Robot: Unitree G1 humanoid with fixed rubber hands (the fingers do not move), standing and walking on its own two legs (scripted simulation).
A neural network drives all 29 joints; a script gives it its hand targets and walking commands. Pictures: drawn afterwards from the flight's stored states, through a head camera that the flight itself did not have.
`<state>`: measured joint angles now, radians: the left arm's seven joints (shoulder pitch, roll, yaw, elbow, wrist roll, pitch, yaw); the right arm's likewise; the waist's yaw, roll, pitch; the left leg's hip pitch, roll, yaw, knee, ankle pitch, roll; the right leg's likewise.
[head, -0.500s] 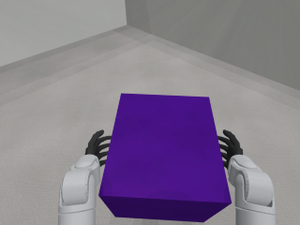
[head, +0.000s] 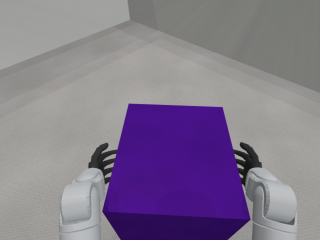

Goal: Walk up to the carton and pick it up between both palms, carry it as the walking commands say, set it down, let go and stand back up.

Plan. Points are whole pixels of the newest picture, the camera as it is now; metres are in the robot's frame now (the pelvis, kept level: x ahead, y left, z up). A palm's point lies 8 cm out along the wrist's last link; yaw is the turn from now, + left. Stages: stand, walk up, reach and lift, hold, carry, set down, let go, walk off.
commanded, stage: carry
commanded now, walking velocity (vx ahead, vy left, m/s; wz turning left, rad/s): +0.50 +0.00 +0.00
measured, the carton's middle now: (172, 172) +0.30 -0.01 -0.01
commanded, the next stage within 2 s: none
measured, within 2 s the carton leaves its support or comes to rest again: neither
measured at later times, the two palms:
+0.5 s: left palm (112, 86) +0.58 +0.20 +0.06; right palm (214, 90) +0.55 -0.14 +0.07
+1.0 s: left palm (133, 42) +0.89 +0.17 +0.08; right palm (210, 42) +0.90 -0.18 +0.07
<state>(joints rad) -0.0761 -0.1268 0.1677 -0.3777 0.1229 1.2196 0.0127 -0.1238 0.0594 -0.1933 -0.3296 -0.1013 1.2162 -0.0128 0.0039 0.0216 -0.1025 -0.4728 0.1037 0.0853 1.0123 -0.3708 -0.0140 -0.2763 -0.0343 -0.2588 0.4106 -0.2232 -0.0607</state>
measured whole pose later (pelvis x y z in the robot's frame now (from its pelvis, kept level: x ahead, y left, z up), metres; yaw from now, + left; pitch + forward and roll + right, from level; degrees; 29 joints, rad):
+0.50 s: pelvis +0.32 +0.05 +0.01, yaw -4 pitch +4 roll -1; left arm -0.05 -0.12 0.17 -0.41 0.11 1.18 -0.01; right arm -0.03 0.12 -0.20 -0.38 -0.11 1.14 -0.02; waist -0.02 -0.02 -0.05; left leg -0.22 0.04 0.26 0.35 -0.20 0.07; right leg -0.55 -0.11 -0.09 1.06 -0.25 0.03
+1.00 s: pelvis +0.65 -0.01 +0.01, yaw +0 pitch +4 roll +1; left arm -0.01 -0.13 0.16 -0.45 0.10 1.17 0.01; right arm -0.06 0.10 -0.19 -0.40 -0.12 1.16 0.00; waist 0.03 0.02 -0.04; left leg -0.58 0.11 0.09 0.99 -0.26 -0.02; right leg -0.19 -0.02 -0.26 0.30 -0.18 -0.08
